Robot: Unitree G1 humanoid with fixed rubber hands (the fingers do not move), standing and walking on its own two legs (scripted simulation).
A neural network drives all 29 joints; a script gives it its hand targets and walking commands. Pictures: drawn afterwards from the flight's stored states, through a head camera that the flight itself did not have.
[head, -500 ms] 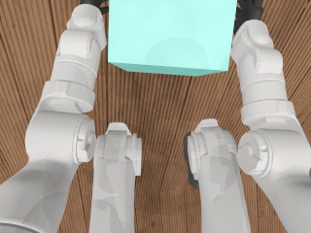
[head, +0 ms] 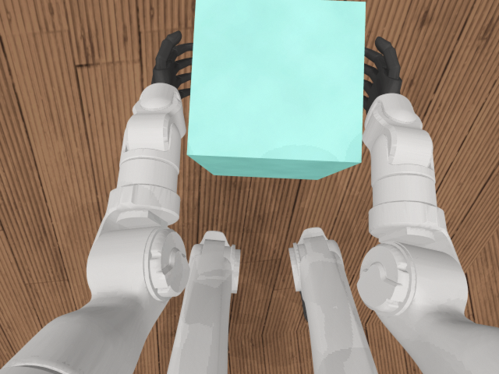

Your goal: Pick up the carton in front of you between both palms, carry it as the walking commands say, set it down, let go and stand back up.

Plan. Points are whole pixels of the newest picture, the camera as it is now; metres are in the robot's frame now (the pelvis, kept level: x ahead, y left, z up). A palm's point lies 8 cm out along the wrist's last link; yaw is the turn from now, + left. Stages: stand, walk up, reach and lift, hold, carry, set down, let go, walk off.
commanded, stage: reach and lift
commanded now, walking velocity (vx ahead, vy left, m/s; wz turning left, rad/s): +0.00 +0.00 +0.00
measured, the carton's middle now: (271, 109) +0.51 -0.02 -0.12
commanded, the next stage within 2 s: none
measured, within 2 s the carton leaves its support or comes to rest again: neither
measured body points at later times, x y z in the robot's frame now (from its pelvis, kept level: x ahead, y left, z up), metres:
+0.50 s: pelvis +0.06 +0.00 +0.14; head +0.21 +0.00 +0.57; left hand +0.47 +0.14 +0.10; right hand +0.46 -0.16 +0.10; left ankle +0.11 +0.13 -0.46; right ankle +0.12 -0.14 -0.46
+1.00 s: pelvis +0.10 +0.00 +0.26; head +0.12 +0.00 +0.71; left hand +0.42 +0.15 +0.24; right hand +0.42 -0.16 +0.25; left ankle +0.11 +0.13 -0.46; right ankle +0.12 -0.14 -0.46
